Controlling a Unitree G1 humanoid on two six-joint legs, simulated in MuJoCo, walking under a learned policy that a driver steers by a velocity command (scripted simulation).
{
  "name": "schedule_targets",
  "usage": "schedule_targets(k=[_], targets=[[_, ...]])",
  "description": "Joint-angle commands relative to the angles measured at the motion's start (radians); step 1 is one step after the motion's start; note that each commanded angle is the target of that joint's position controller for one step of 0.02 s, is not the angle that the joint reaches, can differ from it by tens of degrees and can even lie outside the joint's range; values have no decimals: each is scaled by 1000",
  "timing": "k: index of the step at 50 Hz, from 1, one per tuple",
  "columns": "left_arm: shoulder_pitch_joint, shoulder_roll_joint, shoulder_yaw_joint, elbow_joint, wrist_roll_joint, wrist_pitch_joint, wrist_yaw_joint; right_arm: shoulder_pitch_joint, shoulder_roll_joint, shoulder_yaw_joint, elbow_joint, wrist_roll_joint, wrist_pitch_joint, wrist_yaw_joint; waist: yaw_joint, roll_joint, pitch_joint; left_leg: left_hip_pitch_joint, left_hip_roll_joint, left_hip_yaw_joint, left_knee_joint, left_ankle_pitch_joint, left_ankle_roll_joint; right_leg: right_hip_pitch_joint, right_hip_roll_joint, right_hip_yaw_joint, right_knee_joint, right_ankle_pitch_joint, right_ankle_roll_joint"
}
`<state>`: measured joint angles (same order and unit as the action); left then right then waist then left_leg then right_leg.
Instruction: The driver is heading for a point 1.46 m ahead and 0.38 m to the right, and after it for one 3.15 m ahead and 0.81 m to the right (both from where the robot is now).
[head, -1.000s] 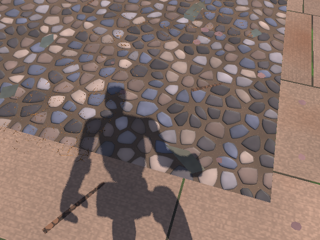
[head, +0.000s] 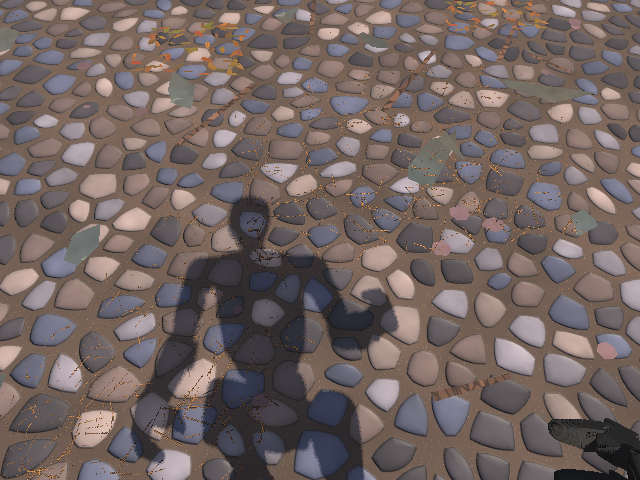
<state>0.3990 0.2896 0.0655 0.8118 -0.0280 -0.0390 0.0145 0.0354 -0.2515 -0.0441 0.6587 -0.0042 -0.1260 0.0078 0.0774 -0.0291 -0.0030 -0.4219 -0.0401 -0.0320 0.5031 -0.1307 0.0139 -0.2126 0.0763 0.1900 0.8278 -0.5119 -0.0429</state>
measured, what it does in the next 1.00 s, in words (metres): walks ahead, turning right: right foot, then left foot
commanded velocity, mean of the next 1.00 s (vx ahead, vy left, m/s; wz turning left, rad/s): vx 0.49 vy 0.00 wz -0.50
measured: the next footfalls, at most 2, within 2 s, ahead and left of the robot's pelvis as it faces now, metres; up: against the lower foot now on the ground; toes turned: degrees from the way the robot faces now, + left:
right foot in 0.46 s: +0.36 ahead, -0.19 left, +0.00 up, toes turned -19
left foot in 0.94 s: +0.71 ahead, -0.13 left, +0.00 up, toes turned -31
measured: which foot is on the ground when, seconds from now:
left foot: down 0.00-0.44, up 0.46-0.92, down 0.94-1.00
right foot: up 0.00-0.44, down 0.46-0.94, up 0.96-1.00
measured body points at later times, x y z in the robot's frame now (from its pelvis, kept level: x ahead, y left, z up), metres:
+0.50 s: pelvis +0.25 -0.07 -0.01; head +0.29 -0.10 +0.43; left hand +0.54 +0.10 -0.08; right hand +0.19 -0.37 -0.14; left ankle +0.11 +0.12 -0.67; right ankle +0.32 -0.18 -0.73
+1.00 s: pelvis +0.53 -0.15 +0.00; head +0.56 -0.16 +0.44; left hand +0.71 +0.08 -0.12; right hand +0.60 -0.47 -0.08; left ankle +0.67 -0.11 -0.73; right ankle +0.33 -0.18 -0.68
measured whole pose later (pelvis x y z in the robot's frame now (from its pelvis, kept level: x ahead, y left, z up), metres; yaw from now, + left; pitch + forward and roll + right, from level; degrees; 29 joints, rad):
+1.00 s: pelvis +0.53 -0.15 +0.00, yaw -31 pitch +3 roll +0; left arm 0.36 0.30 0.06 0.75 -0.01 -0.03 0.01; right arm 0.06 -0.28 -0.04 0.69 -0.02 -0.12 0.04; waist 0.06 -0.01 0.02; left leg -0.46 -0.02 0.02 0.54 -0.12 0.03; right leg -0.19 0.09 0.18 0.88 -0.55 -0.02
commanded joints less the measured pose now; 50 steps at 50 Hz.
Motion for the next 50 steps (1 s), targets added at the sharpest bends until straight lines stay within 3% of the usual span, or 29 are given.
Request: schedule_targets(k=[1,2,3,5,7,11,14,18,20,21,22,23,24,25,26,27,28,29,31,33,38,42,45,46,47,48,49,50], targets=[[-35,148,23,-109,-9,-19,1,270,-137,-55,6,7,13,-6,-161,160,-111,609,406,-524,-199,-269,186,-602,-102,-33,426,40,17],[-70,131,24,-115,-1,-13,0,223,-122,-46,5,0,16,-4,-137,94,-56,498,361,-413,-225,-150,169,-564,-133,-54,411,111,28],[-97,118,26,-128,7,-10,-4,191,-103,-40,13,-4,19,-2,-119,100,-12,423,328,-336,-251,-70,167,-551,-156,-59,373,154,33],[-99,80,23,-143,-2,1,-17,170,-99,-40,27,-8,14,-2,-92,144,10,332,294,-220,-302,13,163,-500,-189,-80,339,196,39],[-128,58,18,-168,1,8,-22,175,-121,-49,43,-3,6,-2,-86,126,16,314,299,-147,-335,93,182,-517,-199,-89,298,242,53],[-203,44,7,-200,5,5,-37,181,-163,-61,71,-3,10,-8,-98,92,22,334,288,-1,-349,214,175,-520,-202,-110,109,421,62],[-305,33,-2,-230,7,-3,-55,211,-190,-65,93,5,20,-13,-136,81,46,348,277,89,-343,225,148,-469,-181,-162,-55,538,44],[-390,50,1,-282,4,0,-75,258,-229,-76,122,26,40,-14,-148,90,71,454,317,141,-294,308,117,-453,-154,-212,-163,457,-2],[-356,82,17,-290,9,5,-78,256,-260,-85,123,33,53,-19,-110,121,31,492,320,182,-174,611,95,-351,-95,-268,-185,349,-43],[-273,112,35,-276,11,9,-75,253,-273,-88,122,36,61,-24,-57,129,-22,488,309,207,-41,764,81,-231,-51,-297,-204,320,-69],[-108,162,66,-233,8,13,-65,249,-259,-82,118,36,66,-28,32,107,-106,405,274,238,168,780,51,7,-8,-303,-263,381,-107],[50,248,98,-200,4,24,-43,275,-206,-59,99,7,61,-31,88,-18,-204,145,232,243,488,430,6,323,-140,-83,-272,409,-170],[-4,350,102,-219,0,12,-43,370,-73,-13,36,-22,31,-12,-49,-260,-319,-280,24,110,817,-466,-45,617,-385,512,-395,218,-365],[37,251,77,-238,3,0,-48,245,-175,-30,32,16,-1,2,50,-124,-385,-380,44,-68,895,-448,-27,630,-407,620,-513,108,-355],[2,206,61,-224,12,-13,-50,162,-205,-38,5,46,-16,7,48,-87,-227,-441,81,-56,865,-349,-8,518,-378,476,-526,185,-308],[-58,183,53,-228,10,-18,-48,153,-189,-31,7,31,-21,-1,1,-2,-146,-396,122,-54,780,-264,-4,365,-334,364,-525,284,-277],[-123,155,43,-239,14,-17,-46,157,-191,-36,17,5,-18,-8,-42,14,-91,-325,148,-51,699,-221,-13,229,-297,273,-533,401,-256],[-160,138,36,-255,28,-18,-42,180,-197,-41,21,-2,-7,-8,-79,-11,-76,-254,165,-59,664,-192,-19,137,-273,226,-554,480,-252],[-178,137,35,-251,26,-23,-35,196,-176,-40,25,-9,15,-9,-103,-16,-60,-205,161,-42,596,-169,-46,43,-252,178,-585,570,-262],[-155,154,40,-233,22,-26,-22,156,-149,-31,13,-16,27,-12,-98,-9,-34,-207,146,-27,501,-95,-74,-16,-227,122,-598,617,-259],[-82,156,39,-185,11,-19,-4,-20,-98,-5,-18,-6,18,7,-22,-43,-3,-119,87,-7,138,237,-81,-47,-166,37,-586,507,-184],[-9,155,36,-135,6,-18,-7,-95,-128,-12,-45,7,4,26,12,-55,25,-121,74,-19,28,226,-42,67,-228,107,-533,462,-173],[-12,158,38,-116,13,-4,-4,-53,-154,-25,-44,1,-3,29,-19,-89,32,-81,56,-3,-24,99,7,160,-256,149,-451,611,-145],[-32,147,34,-118,14,1,-1,20,-167,-36,-25,-11,-8,24,-62,-88,-5,20,32,26,-75,128,33,175,-218,123,-359,784,-118],[-45,123,24,-132,21,2,1,120,-201,-48,-10,-29,-15,20,-110,-70,-107,212,89,-7,-49,308,74,135,-160,80,-202,849,-75],[6,81,6,-154,35,-5,4,246,-271,-63,-1,-51,-18,18,-129,77,-274,560,283,-211,36,601,184,-97,-67,25,90,595,-11],[143,50,-7,-119,23,-13,1,326,-265,-68,43,-31,2,26,-117,327,-408,786,468,-540,-15,641,340,-345,52,-24,394,-131,58],[103,137,11,-109,12,-10,1,335,-200,-51,38,6,14,30,-144,205,-355,730,446,-563,-65,479,309,-416,13,41,485,-145,66]])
